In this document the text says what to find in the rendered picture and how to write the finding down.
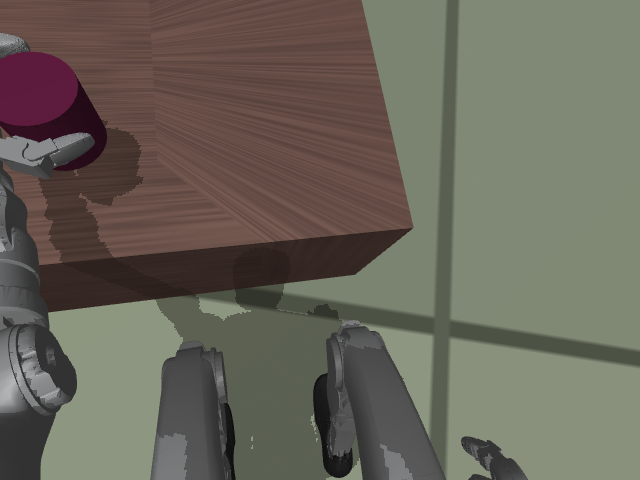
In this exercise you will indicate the left robot hand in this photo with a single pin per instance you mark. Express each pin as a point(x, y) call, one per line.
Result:
point(29, 156)

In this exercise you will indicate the right robot hand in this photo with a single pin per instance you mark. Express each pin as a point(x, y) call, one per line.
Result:
point(491, 458)

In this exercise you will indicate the right robot foot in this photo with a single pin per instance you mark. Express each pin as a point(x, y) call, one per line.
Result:
point(336, 466)

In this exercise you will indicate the left robot arm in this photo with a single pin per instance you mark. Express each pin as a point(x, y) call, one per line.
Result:
point(36, 377)

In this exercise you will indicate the can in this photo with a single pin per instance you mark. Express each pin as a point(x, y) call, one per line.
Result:
point(41, 98)

